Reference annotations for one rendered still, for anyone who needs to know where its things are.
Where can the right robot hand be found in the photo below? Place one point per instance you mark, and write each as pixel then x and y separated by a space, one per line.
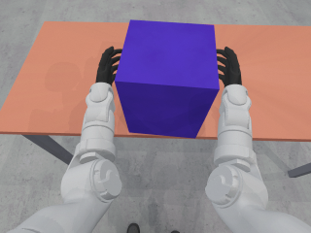
pixel 231 68

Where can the right robot forearm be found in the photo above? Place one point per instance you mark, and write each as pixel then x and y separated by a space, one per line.
pixel 235 134

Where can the table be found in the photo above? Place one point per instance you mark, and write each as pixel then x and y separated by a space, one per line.
pixel 48 97

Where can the robot right upper arm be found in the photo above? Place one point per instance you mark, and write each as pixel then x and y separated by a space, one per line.
pixel 240 200

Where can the left robot hand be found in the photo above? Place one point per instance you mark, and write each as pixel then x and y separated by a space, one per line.
pixel 105 67

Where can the carton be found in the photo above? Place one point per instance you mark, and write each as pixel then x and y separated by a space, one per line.
pixel 168 77

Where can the robot left foot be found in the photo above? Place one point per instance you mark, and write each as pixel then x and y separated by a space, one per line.
pixel 133 228

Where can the robot left upper arm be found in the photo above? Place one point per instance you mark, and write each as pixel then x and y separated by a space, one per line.
pixel 88 191

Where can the left robot forearm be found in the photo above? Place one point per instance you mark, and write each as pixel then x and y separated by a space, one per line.
pixel 98 130

